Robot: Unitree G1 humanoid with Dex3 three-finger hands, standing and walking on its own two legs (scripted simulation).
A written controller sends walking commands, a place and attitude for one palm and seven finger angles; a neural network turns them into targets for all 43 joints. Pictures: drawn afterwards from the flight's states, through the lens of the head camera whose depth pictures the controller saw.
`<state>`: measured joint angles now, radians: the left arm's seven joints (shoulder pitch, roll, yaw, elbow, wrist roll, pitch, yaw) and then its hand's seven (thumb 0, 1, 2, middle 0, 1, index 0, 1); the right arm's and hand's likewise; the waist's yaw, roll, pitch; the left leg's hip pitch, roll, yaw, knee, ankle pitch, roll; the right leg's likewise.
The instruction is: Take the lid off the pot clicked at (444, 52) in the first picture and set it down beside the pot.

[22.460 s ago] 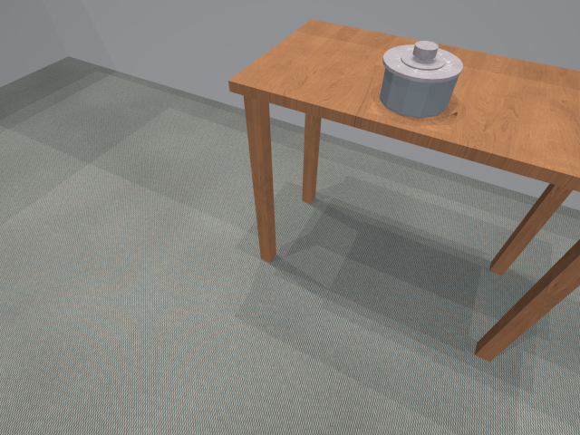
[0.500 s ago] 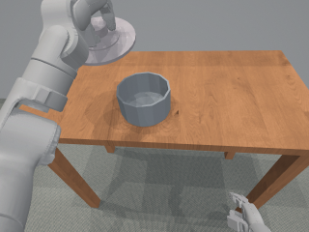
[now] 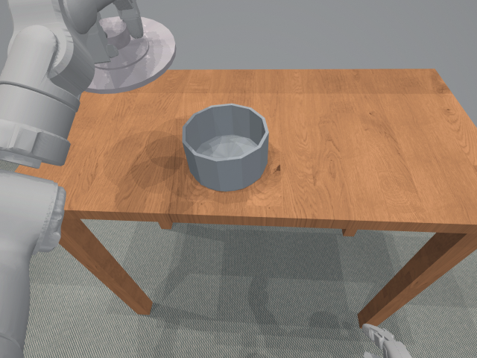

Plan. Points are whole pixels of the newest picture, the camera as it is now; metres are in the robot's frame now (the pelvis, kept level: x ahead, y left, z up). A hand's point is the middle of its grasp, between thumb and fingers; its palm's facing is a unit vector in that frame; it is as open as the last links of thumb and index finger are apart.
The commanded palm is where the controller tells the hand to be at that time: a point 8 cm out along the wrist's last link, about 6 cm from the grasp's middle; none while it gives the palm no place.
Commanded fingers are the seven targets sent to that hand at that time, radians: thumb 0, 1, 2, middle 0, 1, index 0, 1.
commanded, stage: move the lid sideways beside the pot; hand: left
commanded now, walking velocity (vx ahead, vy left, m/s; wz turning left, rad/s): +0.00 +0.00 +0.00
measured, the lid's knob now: (110, 34) +0.49 +0.19 +0.30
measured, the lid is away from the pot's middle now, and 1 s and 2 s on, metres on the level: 0.15 0.25 0.23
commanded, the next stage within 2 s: lower the lid onto the table in 0.94 s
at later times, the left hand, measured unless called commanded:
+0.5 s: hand (64, 32) +0.46 +0.23 +0.32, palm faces -0.05 -0.03 -1.00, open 7.6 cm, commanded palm +0.43 +0.23 +0.38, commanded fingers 0.00 0.40 1.32 -0.98 -0.70 -1.00 -0.72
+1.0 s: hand (31, 42) +0.45 +0.28 +0.31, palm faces -0.09 -0.01 -1.00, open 7.6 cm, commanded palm +0.43 +0.26 +0.38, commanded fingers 0.00 0.40 1.32 -0.98 -0.70 -1.00 -0.72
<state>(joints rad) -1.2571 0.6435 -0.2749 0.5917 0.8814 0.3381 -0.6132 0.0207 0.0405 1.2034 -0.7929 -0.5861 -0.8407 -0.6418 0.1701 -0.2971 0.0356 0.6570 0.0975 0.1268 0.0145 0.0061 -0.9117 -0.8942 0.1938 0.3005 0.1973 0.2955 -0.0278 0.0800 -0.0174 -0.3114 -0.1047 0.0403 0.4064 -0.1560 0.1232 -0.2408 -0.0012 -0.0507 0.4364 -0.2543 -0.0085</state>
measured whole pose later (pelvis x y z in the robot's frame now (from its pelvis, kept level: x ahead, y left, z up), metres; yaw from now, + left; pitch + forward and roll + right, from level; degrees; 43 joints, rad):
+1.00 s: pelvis +0.00 +0.01 +0.00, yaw +1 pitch +5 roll -2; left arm -1.29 0.77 -0.24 0.70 0.92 0.26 -0.62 0.02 0.04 1.20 -0.79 -0.59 -0.84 -0.64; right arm 0.17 -0.30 0.04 0.65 0.10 0.14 0.00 0.00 -0.91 -0.89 0.19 0.30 0.20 0.30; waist -0.02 0.07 -0.01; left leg -0.35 -0.12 0.02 0.40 -0.14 0.14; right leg -0.26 -0.01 -0.07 0.41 -0.24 -0.01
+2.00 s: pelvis +0.00 +0.00 +0.00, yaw +1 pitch +4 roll -2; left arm -1.12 0.75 -0.18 0.74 0.90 0.20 -0.58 0.02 0.05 1.20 -0.79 -0.59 -0.84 -0.64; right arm 0.19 -0.30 0.04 0.63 0.10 0.15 0.01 0.00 -0.91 -0.89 0.20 0.30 0.20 0.30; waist -0.05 0.07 -0.01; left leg -0.35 -0.10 0.02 0.44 -0.17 0.12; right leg -0.26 0.01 -0.06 0.43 -0.25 -0.01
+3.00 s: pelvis +0.01 +0.00 +0.00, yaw +1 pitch +5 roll -2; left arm -0.93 0.73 -0.12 0.70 0.86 0.08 -0.53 0.02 0.05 1.20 -0.78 -0.58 -0.83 -0.64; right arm 0.21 -0.31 0.01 0.63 0.10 0.17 0.02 0.00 -0.91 -0.89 0.20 0.30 0.20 0.30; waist -0.06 0.07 0.01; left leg -0.36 -0.10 0.01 0.45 -0.18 0.13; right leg -0.25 0.02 -0.07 0.41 -0.25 -0.01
